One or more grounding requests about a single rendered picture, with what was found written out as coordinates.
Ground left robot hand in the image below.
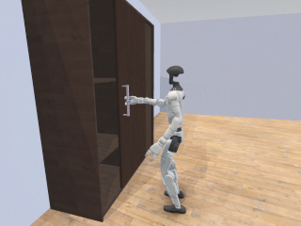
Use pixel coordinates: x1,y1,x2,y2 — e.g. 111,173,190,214
145,142,162,162

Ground robot left upper arm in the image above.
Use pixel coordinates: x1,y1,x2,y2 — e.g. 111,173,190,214
167,91,182,125

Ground right robot hand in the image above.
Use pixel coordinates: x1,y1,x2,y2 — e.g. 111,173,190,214
124,96,138,105

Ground right robot thigh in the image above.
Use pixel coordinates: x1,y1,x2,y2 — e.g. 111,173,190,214
168,139,176,170

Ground robot right upper arm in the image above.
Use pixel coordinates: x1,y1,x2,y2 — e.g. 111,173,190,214
157,96,167,107

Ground robot right forearm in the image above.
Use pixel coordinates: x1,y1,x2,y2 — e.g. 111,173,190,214
137,97,159,106

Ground robot left forearm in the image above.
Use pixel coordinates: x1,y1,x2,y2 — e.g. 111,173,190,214
157,118,181,147

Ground handle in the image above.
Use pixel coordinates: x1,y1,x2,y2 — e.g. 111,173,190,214
122,85,130,117

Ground robot left foot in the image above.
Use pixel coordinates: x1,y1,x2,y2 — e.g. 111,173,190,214
164,204,186,214

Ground wardrobe door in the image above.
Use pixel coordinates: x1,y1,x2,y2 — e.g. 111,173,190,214
112,0,147,188
145,23,151,151

